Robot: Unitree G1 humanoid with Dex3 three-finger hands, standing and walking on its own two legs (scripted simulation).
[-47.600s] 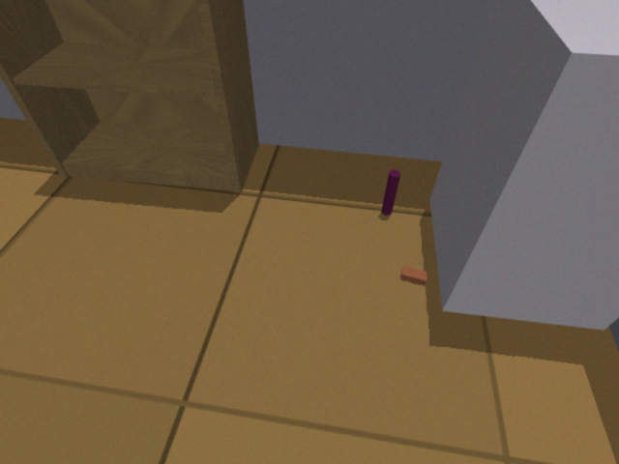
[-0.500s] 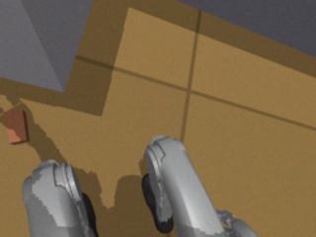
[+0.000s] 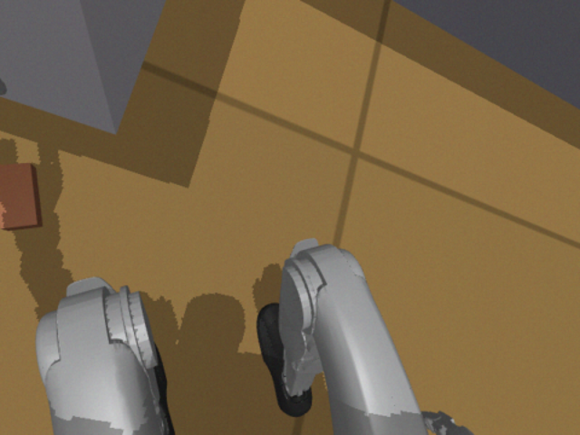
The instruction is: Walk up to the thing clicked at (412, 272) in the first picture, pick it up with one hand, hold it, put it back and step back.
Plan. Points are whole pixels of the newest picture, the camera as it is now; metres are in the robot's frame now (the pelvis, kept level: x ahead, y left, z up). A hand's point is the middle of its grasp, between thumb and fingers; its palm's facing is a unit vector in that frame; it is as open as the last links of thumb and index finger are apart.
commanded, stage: home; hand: left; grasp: from above
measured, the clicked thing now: (19, 196) +0.45 +0.32 -0.32
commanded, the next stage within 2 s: none
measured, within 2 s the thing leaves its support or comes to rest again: neither
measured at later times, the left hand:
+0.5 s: hand out of the picture +0.32 +0.28 +0.04, palm faces -0.18 -0.73 -0.66, open 7.4 cm
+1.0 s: hand out of the picture +0.25 +0.24 +0.25, palm faces +0.26 -0.94 -0.22, open 7.5 cm
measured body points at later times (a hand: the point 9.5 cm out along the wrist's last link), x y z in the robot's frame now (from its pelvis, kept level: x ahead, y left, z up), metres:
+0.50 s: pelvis +0.01 -0.01 +0.15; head +0.17 +0.05 +0.56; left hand +0.32 +0.32 +0.08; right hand +0.21 -0.23 +0.03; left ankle +0.08 +0.13 -0.30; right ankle +0.11 -0.11 -0.30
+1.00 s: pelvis +0.07 +0.01 +0.33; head +0.14 +0.04 +0.78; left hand +0.23 +0.29 +0.27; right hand +0.28 -0.20 +0.25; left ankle +0.08 +0.13 -0.30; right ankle +0.11 -0.11 -0.30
